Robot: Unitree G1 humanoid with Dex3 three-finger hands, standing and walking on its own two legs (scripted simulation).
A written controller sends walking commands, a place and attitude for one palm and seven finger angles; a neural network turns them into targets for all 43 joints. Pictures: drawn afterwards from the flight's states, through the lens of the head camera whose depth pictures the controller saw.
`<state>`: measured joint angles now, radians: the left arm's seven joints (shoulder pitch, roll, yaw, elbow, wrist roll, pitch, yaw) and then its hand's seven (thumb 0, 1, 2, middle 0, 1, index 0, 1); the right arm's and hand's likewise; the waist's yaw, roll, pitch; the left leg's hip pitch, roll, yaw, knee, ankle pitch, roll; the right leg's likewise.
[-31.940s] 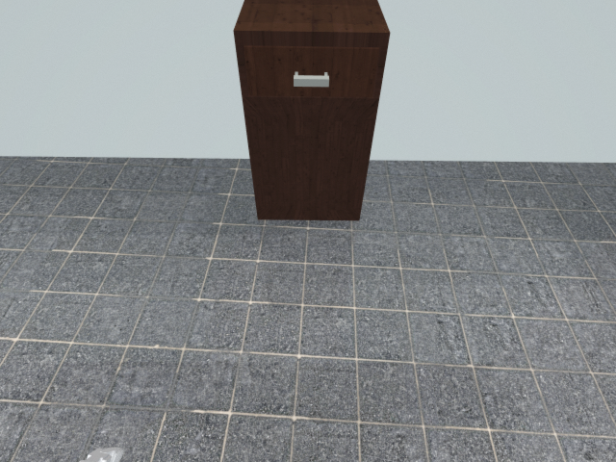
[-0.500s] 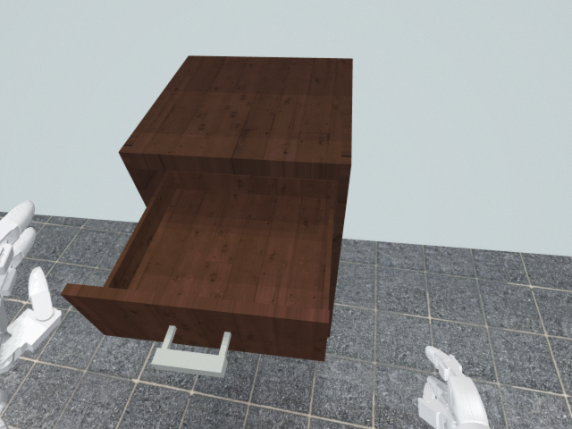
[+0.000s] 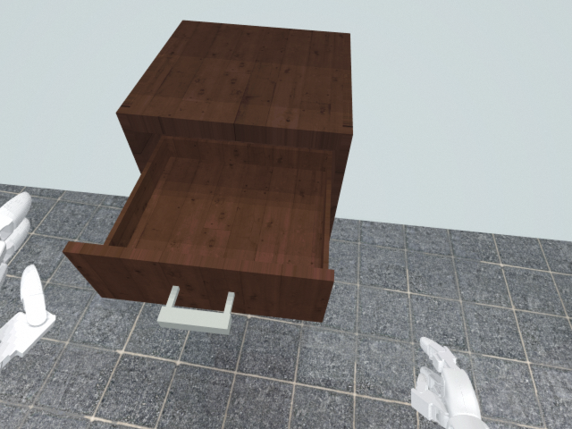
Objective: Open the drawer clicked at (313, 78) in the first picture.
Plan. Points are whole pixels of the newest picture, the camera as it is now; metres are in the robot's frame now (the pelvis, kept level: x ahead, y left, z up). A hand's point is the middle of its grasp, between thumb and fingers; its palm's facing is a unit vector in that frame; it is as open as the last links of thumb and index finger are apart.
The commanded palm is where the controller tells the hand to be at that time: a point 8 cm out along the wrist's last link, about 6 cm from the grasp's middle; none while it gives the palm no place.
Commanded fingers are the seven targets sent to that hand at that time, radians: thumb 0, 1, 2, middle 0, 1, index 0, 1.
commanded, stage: step back with the hand held close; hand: left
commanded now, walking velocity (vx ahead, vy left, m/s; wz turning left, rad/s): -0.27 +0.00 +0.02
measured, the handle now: (199, 307) +0.31 +0.17 -0.07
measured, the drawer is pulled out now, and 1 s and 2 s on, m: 0.30 0.30 0.30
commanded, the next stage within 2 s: stop stepping back and stand still in 0.96 s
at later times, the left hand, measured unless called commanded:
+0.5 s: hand (51, 357) +0.16 +0.22 +0.17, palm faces +0.35 -0.82 -0.46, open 7.4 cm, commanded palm +0.09 +0.27 +0.19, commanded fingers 0.00 0.90 0.90 -0.20 -0.30 -0.20 -0.30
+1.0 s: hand out of the picture +0.08 +0.17 +0.17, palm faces +0.25 -0.83 -0.49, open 7.4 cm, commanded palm +0.01 +0.23 +0.19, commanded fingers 0.00 0.90 0.90 -0.20 -0.30 -0.20 -0.30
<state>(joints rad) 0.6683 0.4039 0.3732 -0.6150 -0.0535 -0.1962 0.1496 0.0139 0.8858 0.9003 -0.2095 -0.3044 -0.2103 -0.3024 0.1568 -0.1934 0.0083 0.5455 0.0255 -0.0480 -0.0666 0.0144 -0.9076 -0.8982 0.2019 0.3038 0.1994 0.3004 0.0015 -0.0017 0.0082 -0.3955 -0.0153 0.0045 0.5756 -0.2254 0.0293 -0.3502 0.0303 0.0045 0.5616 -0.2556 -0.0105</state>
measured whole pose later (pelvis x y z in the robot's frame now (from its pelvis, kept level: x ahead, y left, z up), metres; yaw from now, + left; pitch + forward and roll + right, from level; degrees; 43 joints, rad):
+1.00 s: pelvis -0.12 -0.05 +0.00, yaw -1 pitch +3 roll +1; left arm 0.63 0.40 0.35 -0.61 -0.05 -0.25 0.12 0.01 0.88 0.90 -0.21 -0.30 -0.21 -0.30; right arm 0.11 -0.15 0.00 0.63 0.01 -0.07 -0.02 0.01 -0.91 -0.90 0.20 0.30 0.20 0.30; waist -0.02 -0.01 0.03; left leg -0.51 0.02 -0.04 0.91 -0.44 -0.04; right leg -0.34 0.03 -0.06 0.54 -0.26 -0.07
